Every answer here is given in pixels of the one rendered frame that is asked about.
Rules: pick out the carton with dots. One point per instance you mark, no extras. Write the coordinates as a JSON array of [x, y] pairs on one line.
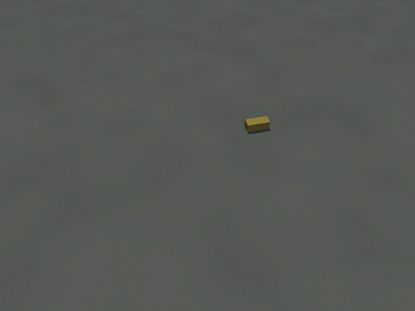
[[258, 123]]

